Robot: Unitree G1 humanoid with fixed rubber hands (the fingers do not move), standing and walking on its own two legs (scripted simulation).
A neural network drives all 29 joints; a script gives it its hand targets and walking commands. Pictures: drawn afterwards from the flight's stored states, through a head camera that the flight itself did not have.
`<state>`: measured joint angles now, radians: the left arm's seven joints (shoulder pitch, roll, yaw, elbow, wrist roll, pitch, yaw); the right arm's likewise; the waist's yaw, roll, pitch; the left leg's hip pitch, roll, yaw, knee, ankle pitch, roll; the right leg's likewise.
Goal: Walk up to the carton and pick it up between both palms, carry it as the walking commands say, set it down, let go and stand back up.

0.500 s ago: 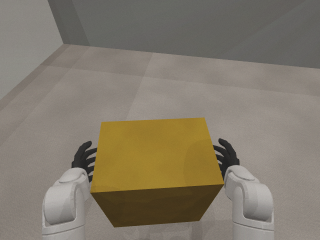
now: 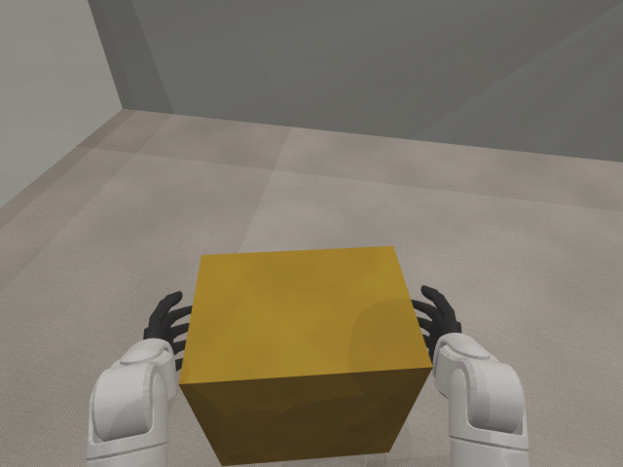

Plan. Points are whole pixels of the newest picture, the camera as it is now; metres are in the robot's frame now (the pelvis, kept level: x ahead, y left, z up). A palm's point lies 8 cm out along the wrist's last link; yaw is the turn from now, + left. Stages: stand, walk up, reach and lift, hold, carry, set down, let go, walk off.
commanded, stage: carry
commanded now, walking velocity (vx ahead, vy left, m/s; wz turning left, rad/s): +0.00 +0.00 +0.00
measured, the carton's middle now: (303, 361) +0.28 +0.00 -0.01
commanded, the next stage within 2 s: hold in 1.16 s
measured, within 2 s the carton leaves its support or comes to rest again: neither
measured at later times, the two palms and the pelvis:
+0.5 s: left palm (146, 384) +0.22 +0.18 +0.06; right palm (447, 377) +0.22 -0.16 +0.07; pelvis -0.04 +0.01 +0.00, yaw +0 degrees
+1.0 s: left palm (139, 394) +0.21 +0.19 +0.05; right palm (438, 386) +0.21 -0.15 +0.06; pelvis -0.04 +0.02 +0.00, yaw -1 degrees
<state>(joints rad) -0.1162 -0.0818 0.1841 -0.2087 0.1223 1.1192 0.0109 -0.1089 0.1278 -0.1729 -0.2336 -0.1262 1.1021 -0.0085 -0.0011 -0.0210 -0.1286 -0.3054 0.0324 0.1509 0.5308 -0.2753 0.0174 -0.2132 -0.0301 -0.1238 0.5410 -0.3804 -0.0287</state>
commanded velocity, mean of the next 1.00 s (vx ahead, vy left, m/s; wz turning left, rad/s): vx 0.00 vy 0.00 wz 0.00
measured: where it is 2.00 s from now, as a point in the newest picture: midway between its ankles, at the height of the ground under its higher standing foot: outside the picture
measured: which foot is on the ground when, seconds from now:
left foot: down 0.00-1.00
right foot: down 0.00-1.00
